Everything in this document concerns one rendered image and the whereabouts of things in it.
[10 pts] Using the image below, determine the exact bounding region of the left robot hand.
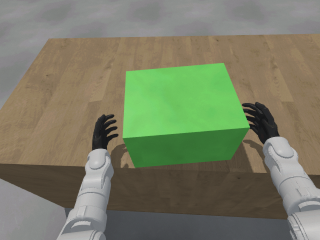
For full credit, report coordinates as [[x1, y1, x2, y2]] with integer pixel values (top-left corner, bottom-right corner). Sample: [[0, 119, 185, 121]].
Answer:
[[92, 114, 119, 151]]

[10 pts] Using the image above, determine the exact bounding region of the right robot hand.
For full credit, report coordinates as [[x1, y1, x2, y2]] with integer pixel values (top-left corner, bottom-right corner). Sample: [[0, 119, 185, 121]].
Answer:
[[242, 102, 280, 144]]

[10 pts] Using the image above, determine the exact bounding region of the robot left forearm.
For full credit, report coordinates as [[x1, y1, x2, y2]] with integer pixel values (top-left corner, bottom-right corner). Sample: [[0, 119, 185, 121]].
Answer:
[[56, 148, 114, 240]]

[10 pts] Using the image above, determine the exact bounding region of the pedestal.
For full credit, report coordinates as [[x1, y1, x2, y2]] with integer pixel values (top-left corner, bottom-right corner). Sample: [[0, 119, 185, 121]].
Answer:
[[0, 33, 320, 220]]

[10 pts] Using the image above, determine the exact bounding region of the robot left upper arm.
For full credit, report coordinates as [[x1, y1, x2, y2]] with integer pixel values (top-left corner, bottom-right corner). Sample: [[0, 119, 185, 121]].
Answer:
[[57, 229, 106, 240]]

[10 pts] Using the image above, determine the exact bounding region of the robot right upper arm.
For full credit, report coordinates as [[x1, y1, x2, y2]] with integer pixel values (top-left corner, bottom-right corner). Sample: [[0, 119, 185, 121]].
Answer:
[[287, 209, 320, 240]]

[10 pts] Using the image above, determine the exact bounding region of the robot right forearm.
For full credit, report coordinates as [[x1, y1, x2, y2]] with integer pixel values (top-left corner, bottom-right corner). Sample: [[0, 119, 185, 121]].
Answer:
[[262, 136, 320, 216]]

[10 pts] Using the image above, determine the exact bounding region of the carton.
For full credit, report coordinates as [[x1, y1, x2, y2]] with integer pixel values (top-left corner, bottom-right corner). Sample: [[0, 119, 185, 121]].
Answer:
[[122, 63, 250, 168]]

